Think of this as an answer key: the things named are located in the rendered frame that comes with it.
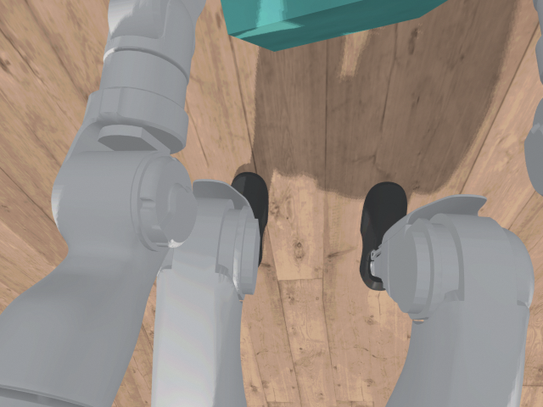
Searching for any right robot thigh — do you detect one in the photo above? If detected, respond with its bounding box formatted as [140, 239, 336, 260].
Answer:
[385, 213, 530, 407]

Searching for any carton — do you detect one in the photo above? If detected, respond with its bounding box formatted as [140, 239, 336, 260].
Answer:
[221, 0, 448, 52]

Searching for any robot right shin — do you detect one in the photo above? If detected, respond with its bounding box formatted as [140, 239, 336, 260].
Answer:
[370, 194, 535, 308]

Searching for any left robot forearm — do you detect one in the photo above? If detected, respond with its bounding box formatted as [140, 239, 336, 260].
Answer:
[51, 0, 206, 211]

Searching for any left robot upper arm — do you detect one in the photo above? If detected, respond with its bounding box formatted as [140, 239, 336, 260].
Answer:
[0, 150, 198, 407]

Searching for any right robot upper arm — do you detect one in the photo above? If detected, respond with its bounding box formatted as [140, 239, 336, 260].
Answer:
[524, 98, 543, 197]

